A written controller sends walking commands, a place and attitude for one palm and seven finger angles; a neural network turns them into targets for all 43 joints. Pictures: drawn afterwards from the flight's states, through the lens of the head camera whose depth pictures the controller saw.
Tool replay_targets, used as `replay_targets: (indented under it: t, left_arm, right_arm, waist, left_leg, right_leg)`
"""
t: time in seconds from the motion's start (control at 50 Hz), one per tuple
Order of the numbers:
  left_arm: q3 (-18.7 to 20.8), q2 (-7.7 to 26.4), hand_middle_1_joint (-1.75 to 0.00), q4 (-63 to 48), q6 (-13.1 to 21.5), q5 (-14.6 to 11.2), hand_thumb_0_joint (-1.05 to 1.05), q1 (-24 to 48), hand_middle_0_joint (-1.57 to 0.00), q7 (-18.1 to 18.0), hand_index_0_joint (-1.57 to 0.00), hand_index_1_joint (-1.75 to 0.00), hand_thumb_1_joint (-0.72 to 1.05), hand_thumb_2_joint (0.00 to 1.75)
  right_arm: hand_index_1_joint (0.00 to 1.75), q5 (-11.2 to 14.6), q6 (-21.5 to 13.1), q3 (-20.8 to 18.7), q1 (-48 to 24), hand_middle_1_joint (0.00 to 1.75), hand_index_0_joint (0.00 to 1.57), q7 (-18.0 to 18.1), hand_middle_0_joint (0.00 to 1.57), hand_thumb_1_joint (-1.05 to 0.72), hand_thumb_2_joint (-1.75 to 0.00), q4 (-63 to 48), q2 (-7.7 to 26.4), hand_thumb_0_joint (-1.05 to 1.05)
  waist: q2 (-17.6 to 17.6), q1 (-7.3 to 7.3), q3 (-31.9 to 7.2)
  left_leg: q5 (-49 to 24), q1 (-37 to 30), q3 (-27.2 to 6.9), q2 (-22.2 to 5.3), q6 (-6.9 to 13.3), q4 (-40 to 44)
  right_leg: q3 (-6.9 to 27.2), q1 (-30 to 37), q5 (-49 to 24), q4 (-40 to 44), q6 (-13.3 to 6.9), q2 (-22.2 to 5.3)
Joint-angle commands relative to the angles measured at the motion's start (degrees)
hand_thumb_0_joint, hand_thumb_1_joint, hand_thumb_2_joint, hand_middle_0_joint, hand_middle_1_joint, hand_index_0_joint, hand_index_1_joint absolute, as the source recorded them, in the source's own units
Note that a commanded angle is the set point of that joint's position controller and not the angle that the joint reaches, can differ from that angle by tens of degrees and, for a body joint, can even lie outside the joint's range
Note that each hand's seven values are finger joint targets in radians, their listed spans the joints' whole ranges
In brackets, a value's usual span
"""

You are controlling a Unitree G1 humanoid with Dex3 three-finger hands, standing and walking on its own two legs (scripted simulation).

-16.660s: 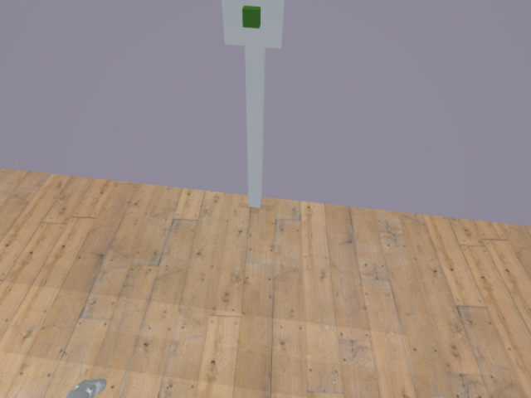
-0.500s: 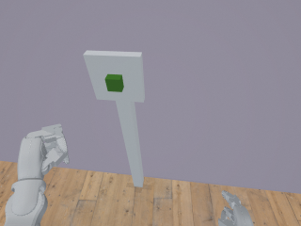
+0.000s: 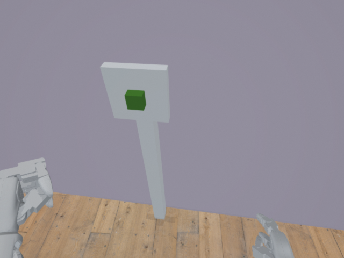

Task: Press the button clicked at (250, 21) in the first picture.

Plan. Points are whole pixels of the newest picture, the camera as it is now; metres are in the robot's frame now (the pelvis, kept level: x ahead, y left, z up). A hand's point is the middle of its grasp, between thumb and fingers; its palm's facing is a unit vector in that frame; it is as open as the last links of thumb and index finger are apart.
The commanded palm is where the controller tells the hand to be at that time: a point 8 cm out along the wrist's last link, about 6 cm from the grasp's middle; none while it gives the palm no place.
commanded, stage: draw the hand back to the body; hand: left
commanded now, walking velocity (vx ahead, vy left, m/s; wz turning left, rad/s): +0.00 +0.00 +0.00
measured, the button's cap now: (136, 99) +0.49 +0.17 +0.13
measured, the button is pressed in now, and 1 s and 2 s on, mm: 0 0 0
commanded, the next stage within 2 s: step back with the hand held close in 0.12 s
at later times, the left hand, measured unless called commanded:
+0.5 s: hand (56, 192) +0.18 +0.24 +0.14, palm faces +0.30 -0.84 -0.45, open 3.1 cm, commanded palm +0.11 +0.28 +0.17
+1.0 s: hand (6, 240) +0.09 +0.26 +0.16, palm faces +0.40 -0.81 -0.44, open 3.1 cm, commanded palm +0.03 +0.30 +0.17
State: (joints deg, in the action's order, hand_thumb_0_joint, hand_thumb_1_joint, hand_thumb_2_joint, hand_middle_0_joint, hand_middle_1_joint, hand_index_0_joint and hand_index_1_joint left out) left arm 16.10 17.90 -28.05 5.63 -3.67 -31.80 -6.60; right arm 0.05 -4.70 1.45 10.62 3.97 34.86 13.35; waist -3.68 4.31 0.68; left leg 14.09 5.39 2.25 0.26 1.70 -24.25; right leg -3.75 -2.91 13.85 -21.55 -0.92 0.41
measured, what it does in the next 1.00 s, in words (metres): shifts its weight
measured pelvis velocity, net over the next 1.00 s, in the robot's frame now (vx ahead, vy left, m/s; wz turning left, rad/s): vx -0.10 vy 0.02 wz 0.01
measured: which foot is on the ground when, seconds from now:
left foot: down 0.00-1.00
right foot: down 0.00-1.00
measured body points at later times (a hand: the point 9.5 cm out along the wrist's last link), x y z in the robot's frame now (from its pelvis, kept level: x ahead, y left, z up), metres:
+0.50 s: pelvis -0.02 +0.01 +0.00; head +0.00 +0.00 +0.45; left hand +0.16 +0.28 +0.17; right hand +0.16 -0.24 -0.09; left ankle +0.00 +0.10 -0.74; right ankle -0.02 -0.11 -0.74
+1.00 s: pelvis -0.10 +0.02 -0.02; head -0.08 +0.04 +0.43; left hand +0.06 +0.30 +0.18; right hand +0.08 -0.21 -0.09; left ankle -0.01 +0.10 -0.74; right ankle -0.02 -0.10 -0.74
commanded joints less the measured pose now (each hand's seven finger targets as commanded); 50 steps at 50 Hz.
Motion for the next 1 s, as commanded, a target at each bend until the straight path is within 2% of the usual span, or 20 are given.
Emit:
replay_targets:
  t: [0.0, 0.06, 0.2, 0.22, 0.24, 0.26, 0.3, 0.34, 0.42, 0.46, 0.5, 0.52, 0.54, 0.64, 0.72, 0.78, 0.84, 0.88, 0.92, 0.98]
  left_arm:
    - [5.4, 8.8, -1.5, -12.0, 3.4, 0.1, 0.0, 5.7, -1.3, -1.0, -1.3, -1.5, 0.9, 0.9]
    - [5.9, 9.4, -1.5, -13.2, 3.4, 0.0, 0.0, 5.7, -1.3, -1.3, -1.3, -1.5, 0.9, 0.9]
    - [6.0, 9.0, -1.5, -12.4, 2.9, -0.3, 0.0, 4.4, -1.3, -1.1, -1.3, -1.5, 0.9, 0.9]
    - [6.0, 9.2, -1.5, -9.5, 2.7, -0.1, 0.0, 6.2, -1.3, -1.2, -1.3, -1.5, 0.9, 0.9]
    - [13.3, 16.3, -1.5, -14.3, 4.6, -0.3, 0.0, 11.4, -1.3, -1.1, -1.3, -1.5, 0.9, 0.9]
    - [10.5, 12.1, -1.5, -8.8, 4.7, -0.2, 0.0, 5.7, -1.3, -0.6, -1.3, -1.5, 0.9, 0.9]
    - [7.9, 9.9, -1.5, -8.0, 4.6, 0.2, 0.0, 3.1, -1.3, -0.1, -1.3, -1.5, 0.9, 0.9]
    - [7.4, 9.7, -1.5, -9.6, 5.4, 0.3, 0.0, 1.4, -1.3, -0.1, -1.3, -1.5, 0.9, 0.9]
    - [9.5, 12.3, -1.5, -14.5, 6.0, 0.4, 0.0, -2.0, -1.3, -0.7, -1.3, -1.5, 0.9, 0.9]
    - [10.8, 13.2, -1.5, -16.7, 6.4, 0.3, 0.0, -3.9, -1.3, -1.1, -1.3, -1.5, 0.9, 0.9]
    - [12.2, 14.2, -1.5, -18.2, 6.7, 0.1, 0.0, -5.3, -1.3, -1.4, -1.3, -1.5, 0.9, 0.9]
    - [13.7, 15.5, -1.5, -18.4, 6.9, 0.0, 0.0, -5.9, -1.3, -1.6, -1.3, -1.5, 0.9, 0.9]
    - [13.1, 14.5, -1.5, -18.2, 7.0, -0.1, 0.0, -6.8, -1.3, -1.7, -1.3, -1.5, 0.9, 0.9]
    - [12.0, 12.7, -1.5, -16.0, 7.4, 0.0, 0.0, -7.3, -1.3, -1.8, -1.3, -1.5, 0.9, 0.9]
    - [11.7, 12.8, -1.5, -17.3, 8.3, 0.9, 0.0, -5.4, -1.3, -2.0, -1.3, -1.5, 0.9, 0.9]
    - [11.4, 12.3, -1.5, -17.8, 9.1, 1.7, 0.0, -3.9, -1.3, -2.3, -1.3, -1.5, 0.9, 0.9]
    - [11.9, 12.7, -1.5, -18.2, 9.8, 2.5, 0.0, -1.7, -1.3, -2.7, -1.3, -1.5, 0.9, 0.9]
    - [12.4, 12.8, -1.5, -18.2, 10.4, 2.7, 0.0, -1.2, -1.3, -3.0, -1.3, -1.5, 0.9, 0.9]
    - [12.4, 13.3, -1.5, -19.8, 11.0, 2.8, 0.0, -0.4, -1.3, -3.3, -1.3, -1.5, 0.9, 0.9]
    - [11.6, 13.0, -1.5, -19.9, 11.6, 2.3, 0.0, -0.6, -1.3, -4.0, -1.3, -1.5, 0.9, 0.9]
  right_arm:
    - [0.3, 0.0, -3.2, -2.3, -7.0, 0.3, 0.2, 0.4, 0.2, -0.9, -0.9, -9.1, 5.2, 0.0]
    - [0.3, -0.2, -3.5, -1.9, -7.1, 0.3, 0.2, 0.5, 0.2, -0.9, -0.9, -9.2, 5.0, 0.0]
    - [0.3, -0.2, -3.3, -1.9, -7.3, 0.3, 0.2, 0.3, 0.2, -0.9, -0.9, -9.3, 4.9, 0.0]
    - [0.3, -0.2, -3.1, -1.9, -7.2, 0.3, 0.2, 0.4, 0.2, -0.9, -0.9, -8.5, 5.1, 0.0]
    - [0.3, 0.2, -1.5, -2.6, -6.7, 0.3, 0.2, 0.1, 0.2, -0.9, -0.9, -10.9, 6.8, 0.0]
    - [0.3, -0.1, -0.6, -2.5, -6.3, 0.3, 0.2, 0.2, 0.2, -0.9, -0.9, -9.9, 5.5, 0.0]
    - [0.3, -0.1, 0.6, -2.6, -6.6, 0.3, 0.2, -0.2, 0.2, -0.9, -0.9, -10.5, 5.9, 0.0]
    - [0.3, -0.1, 1.3, -3.0, -6.6, 0.3, 0.2, -0.3, 0.2, -0.9, -0.9, -10.9, 6.1, 0.0]
    - [0.3, 0.2, 2.5, -3.8, -6.3, 0.3, 0.2, -0.2, 0.2, -0.9, -0.9, -12.5, 6.7, 0.0]
    - [0.3, 0.6, 3.0, -4.1, -5.9, 0.3, 0.2, -0.2, 0.2, -0.9, -0.9, -13.5, 6.4, 0.0]
    - [0.3, 0.7, 3.2, -4.3, -5.7, 0.3, 0.2, -0.1, 0.2, -0.9, -0.9, -14.1, 6.3, 0.0]
    - [0.3, 0.7, 3.2, -4.4, -6.3, 0.3, 0.2, 0.2, 0.2, -0.9, -0.9, -14.1, 6.3, 0.0]
    - [0.3, 0.8, 3.4, -4.3, -5.8, 0.3, 0.2, 0.2, 0.2, -0.9, -0.9, -14.3, 6.0, 0.0]
    - [0.3, 0.8, 3.0, -4.6, -5.3, 0.3, 0.2, 0.3, 0.2, -0.9, -0.9, -13.8, 6.3, 0.0]
    - [0.3, 0.5, 1.6, -4.8, -5.0, 0.3, 0.2, 0.5, 0.2, -0.9, -0.9, -13.7, 7.2, 0.0]
    - [0.3, 0.4, 0.5, -4.4, -4.4, 0.3, 0.2, 0.5, 0.2, -0.9, -0.9, -14.0, 7.1, 0.0]
    - [0.3, 0.1, -0.3, -4.4, -4.0, 0.3, 0.2, 0.9, 0.2, -0.9, -0.9, -13.9, 7.0, 0.0]
    - [0.3, -0.2, -0.9, -4.4, -3.2, 0.3, 0.2, 0.8, 0.2, -0.9, -0.9, -13.6, 7.1, 0.0]
    - [0.3, -0.3, -1.4, -4.6, -3.0, 0.3, 0.2, 0.9, 0.2, -0.9, -0.9, -13.3, 7.3, 0.0]
    - [0.3, -0.5, -1.8, -4.1, -1.8, 0.3, 0.2, 0.6, 0.2, -0.9, -0.9, -11.7, 6.5, 0.0]
  waist:
    - [1.2, -0.8, -2.5]
    - [-1.5, -0.41, -3.7]
    - [-0.3, -0.33, -2.7]
    - [2.1, -0.8, -0.6]
    - [1.7, -2.76, 2.5]
    - [4.2, -2.99, 1.9]
    - [5.0, -3.3, 1.1]
    - [2.2, -3.4, -1.9]
    - [0.5, -3.25, -8.8]
    - [1.2, -3.29, -11.6]
    - [1.9, -3.31, -12.8]
    - [0.7, -3.09, -13.2]
    - [1.1, -3.33, -12.5]
    - [0.3, -3.78, -8.3]
    - [-1.4, -4.0, -6.7]
    - [-0.8, -4.22, -4.4]
    - [0.7, -4.34, -2.8]
    - [1.7, -4.42, -2.8]
    - [1.6, -4.72, -3.1]
    - [4.5, -5.28, -4.2]
  left_leg:
    - [-12.4, -1.5, -3.0, -1.3, -0.3, 3.1]
    - [-12.7, -1.4, -3.1, -1.1, -0.5, 3.0]
    - [-13.0, -1.1, -3.0, -1.3, -0.7, 3.1]
    - [-11.8, -0.5, -2.9, -1.2, -0.6, 3.4]
    - [-7.4, 4.3, -4.2, -2.6, 0.9, 1.7]
    - [-6.6, 4.0, -4.6, -2.3, 0.9, 1.0]
    - [-7.8, 3.7, -4.3, -2.4, 0.8, 0.6]
    - [-11.1, 3.5, -4.2, -2.9, 0.8, 0.5]
    - [-18.5, 3.4, -4.4, -3.9, 0.7, 0.3]
    - [-21.1, 4.5, -4.8, -4.6, 0.8, -0.1]
    - [-22.7, 5.9, -5.3, -5.0, 0.7, -0.5]
    - [-22.3, 6.2, -5.3, -5.2, 0.8, -0.5]
    - [-22.2, 7.9, -5.8, -5.4, 0.8, -0.5]
    - [-13.6, 13.7, -6.8, -6.5, 1.4, 1.0]
    - [0.0, 20.8, -8.1, -7.2, 2.4, 3.2]
    - [13.4, 28.1, -9.6, -7.9, 3.4, 5.3]
    - [20.1, 31.4, -10.3, -7.7, 3.8, 4.5]
    - [21.5, 30.7, -10.2, -6.9, 3.4, 2.5]
    - [20.3, 26.0, -9.8, -5.6, 2.6, -0.8]
    - [12.2, 16.1, -8.1, -2.8, 0.8, -8.2]
  right_leg:
    - [2.8, -3.4, -9.5, 3.3, -0.5, -0.2]
    - [2.9, -2.3, -10.0, 3.1, -0.6, -0.4]
    - [3.0, -2.4, -10.4, 3.3, -0.5, -0.2]
    - [3.0, -3.6, -9.1, 4.4, -0.5, 0.1]
    - [9.1, -9.1, -9.4, 7.4, -0.1, -3.2]
    - [9.0, -9.5, -8.6, 7.8, -0.4, -4.4]
    - [8.9, -10.3, -8.9, 7.9, -0.1, -4.6]
    - [7.6, -9.0, -12.0, 5.8, 0.1, -4.8]
    - [5.6, -5.7, -17.5, 1.1, 0.7, -3.8]
    - [5.1, -3.7, -19.7, -1.5, 0.9, -3.6]
    - [4.9, -2.8, -21.4, -3.4, 1.0, -3.4]
    - [5.2, -3.5, -21.1, -3.7, 1.1, -3.4]
    - [4.9, -3.0, -20.8, -4.5, 1.0, -3.5]
    - [6.0, -5.8, -14.2, -5.4, 1.0, -3.3]
    - [7.3, -5.0, -7.1, -6.8, 0.9, -2.6]
    - [8.0, -3.8, -1.0, -8.4, 0.8, -2.4]
    - [9.6, -5.0, 6.1, -7.3, 0.6, -2.5]
    - [11.1, -7.7, 11.1, -5.3, 0.0, -3.2]
    - [12.6, -13.2, 14.6, -2.1, -0.9, -4.1]
    - [14.8, -22.4, 13.0, 2.1, -2.8, -7.4]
